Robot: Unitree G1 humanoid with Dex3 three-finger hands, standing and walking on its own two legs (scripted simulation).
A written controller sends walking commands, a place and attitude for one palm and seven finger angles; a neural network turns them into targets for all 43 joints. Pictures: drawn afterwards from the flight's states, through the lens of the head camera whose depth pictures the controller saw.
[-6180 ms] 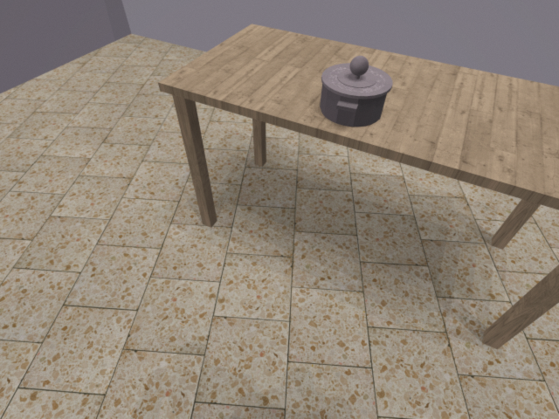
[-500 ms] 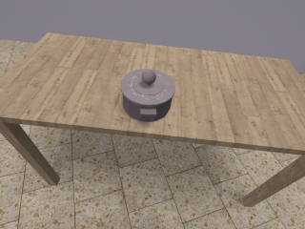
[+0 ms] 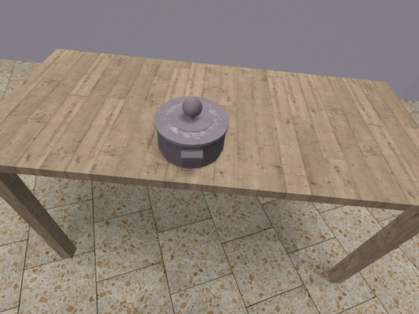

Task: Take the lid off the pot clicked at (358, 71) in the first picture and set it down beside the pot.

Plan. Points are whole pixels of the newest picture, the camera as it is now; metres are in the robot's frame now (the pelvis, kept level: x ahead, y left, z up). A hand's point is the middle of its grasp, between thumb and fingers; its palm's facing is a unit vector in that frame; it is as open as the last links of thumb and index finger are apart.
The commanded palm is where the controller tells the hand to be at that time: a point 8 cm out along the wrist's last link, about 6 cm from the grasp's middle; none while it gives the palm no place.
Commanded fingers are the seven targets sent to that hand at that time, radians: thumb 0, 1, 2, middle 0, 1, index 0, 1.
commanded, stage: shuffle to correct the standing spot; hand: left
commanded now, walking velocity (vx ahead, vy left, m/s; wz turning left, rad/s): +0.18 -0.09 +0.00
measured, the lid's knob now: (192, 107) +0.56 +0.09 +0.09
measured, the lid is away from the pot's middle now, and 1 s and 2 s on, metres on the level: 0.00 0.00 0.00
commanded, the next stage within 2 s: come to a stop and stand still in 0.32 s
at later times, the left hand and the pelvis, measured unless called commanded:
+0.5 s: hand out of the picture +0.06 +0.15 -0.19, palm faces +0.01 -0.99 -0.11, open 7.4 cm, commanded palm none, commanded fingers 0.00 0.90 0.90 -0.20 -0.30 -0.20 -0.30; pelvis +0.08 -0.01 +0.00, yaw -1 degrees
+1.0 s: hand (151, 302) +0.18 +0.13 -0.17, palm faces +0.00 -0.98 -0.21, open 7.4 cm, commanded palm none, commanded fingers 0.00 0.90 0.90 -0.20 -0.30 -0.20 -0.30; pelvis +0.10 -0.04 +0.00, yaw +0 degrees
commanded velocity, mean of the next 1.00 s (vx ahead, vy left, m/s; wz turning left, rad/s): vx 0.01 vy -0.01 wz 0.00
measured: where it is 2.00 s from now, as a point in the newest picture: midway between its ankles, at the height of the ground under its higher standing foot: outside the picture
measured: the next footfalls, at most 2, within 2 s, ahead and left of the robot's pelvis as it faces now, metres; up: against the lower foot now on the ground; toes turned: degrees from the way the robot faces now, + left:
right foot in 0.68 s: +0.14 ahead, -0.15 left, +0.00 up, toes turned -1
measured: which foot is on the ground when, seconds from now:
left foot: down 0.00-1.00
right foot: down 0.00-0.40, up 0.42-0.66, down 0.68-1.00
